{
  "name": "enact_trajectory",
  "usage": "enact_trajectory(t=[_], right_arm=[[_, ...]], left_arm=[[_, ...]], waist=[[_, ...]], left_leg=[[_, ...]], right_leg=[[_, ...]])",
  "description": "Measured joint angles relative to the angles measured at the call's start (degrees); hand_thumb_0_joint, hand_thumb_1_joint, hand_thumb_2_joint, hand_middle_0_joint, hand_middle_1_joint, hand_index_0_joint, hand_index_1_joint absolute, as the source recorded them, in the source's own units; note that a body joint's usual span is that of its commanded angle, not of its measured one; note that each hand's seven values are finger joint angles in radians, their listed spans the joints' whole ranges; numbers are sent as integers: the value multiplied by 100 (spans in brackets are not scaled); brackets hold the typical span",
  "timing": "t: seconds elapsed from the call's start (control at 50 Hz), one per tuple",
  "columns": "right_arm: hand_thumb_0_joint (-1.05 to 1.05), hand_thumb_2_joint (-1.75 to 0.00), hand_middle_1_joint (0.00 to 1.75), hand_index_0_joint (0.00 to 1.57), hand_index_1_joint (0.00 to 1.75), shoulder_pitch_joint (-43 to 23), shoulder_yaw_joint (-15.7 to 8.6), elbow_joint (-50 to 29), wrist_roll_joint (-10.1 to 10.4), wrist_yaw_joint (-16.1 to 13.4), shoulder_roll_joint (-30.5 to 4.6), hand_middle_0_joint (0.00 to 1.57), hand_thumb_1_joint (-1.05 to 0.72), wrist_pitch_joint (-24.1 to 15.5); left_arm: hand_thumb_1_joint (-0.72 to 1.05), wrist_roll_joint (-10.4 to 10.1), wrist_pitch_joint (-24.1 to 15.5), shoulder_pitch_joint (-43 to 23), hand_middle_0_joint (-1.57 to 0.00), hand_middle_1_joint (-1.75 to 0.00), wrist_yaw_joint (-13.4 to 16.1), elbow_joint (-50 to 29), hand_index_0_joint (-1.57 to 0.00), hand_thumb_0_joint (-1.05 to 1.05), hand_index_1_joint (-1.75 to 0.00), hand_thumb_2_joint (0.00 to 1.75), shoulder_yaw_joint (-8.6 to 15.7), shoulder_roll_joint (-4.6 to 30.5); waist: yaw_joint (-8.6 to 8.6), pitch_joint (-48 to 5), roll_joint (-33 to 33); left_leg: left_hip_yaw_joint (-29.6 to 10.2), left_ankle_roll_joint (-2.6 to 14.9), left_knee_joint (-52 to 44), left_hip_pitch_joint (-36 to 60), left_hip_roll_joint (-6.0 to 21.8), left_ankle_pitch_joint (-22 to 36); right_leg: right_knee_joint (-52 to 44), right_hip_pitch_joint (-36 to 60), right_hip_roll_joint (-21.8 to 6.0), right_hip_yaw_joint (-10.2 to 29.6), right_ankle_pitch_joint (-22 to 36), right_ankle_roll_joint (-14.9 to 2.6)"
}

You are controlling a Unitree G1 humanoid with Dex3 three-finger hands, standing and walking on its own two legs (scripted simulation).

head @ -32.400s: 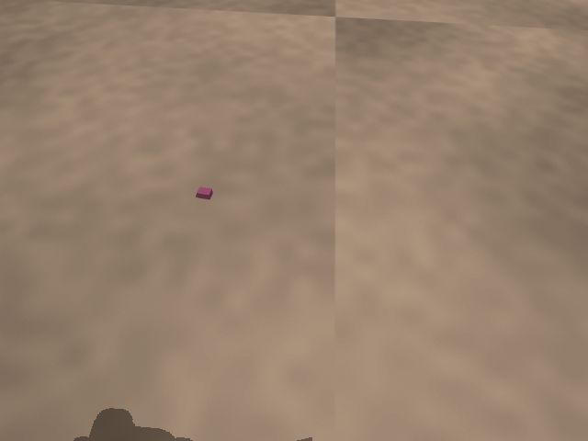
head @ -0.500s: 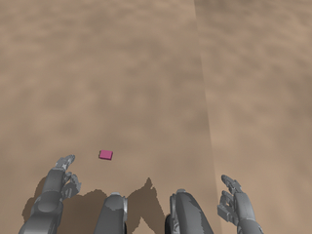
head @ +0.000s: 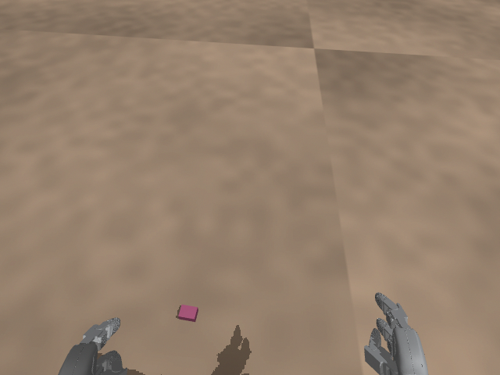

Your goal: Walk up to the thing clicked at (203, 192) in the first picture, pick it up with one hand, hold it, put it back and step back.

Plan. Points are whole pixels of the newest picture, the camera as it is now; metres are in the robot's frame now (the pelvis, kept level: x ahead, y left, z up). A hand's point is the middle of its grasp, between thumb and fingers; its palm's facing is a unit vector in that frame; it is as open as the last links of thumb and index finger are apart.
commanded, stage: home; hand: left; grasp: from above
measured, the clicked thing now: (188, 313) +0.46 +0.19 -0.70
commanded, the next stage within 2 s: stand in 1.88 s
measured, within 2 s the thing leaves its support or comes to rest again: neither
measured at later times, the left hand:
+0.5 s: hand (125, 372) +0.16 +0.18 -0.05, palm faces +0.04 -0.98 -0.20, open 7.4 cm
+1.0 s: hand (126, 372) +0.16 +0.18 -0.05, palm faces +0.04 -0.98 -0.20, open 7.4 cm
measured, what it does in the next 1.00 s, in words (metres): stands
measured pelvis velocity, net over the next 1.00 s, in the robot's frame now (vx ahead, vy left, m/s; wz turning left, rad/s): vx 0.00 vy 0.00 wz -0.01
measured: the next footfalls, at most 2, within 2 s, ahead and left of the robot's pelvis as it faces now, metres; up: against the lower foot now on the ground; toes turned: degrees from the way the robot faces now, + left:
none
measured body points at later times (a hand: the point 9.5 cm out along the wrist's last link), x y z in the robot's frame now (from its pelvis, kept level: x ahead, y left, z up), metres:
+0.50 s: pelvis +0.00 +0.00 +0.00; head +0.02 +0.01 +0.45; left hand +0.16 +0.23 -0.03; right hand +0.15 -0.24 -0.07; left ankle +0.00 +0.12 -0.68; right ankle +0.00 -0.13 -0.68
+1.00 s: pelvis +0.00 +0.00 +0.00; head +0.02 +0.00 +0.45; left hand +0.16 +0.23 -0.03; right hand +0.16 -0.24 -0.06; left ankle +0.00 +0.12 -0.68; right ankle +0.00 -0.13 -0.68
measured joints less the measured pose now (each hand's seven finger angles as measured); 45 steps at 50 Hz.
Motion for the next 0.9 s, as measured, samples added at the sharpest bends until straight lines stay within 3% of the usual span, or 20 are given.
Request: enact_trajectory(t=[0.9], right_arm=[[1, -90, 30, 20, 30, 11, -30, 210, -51, 34, 25, 21, -90, -113]], left_arm=[[91, 58, -66, -130, -20, -30, -54, 111, -20, 1, -29, 90, -18, 2]], waist=[[26, 114, -41]], left_leg=[[36, -6, 16, 87, 16, -50]], right_leg=[[30, 61, 18, 44, -39, 3]])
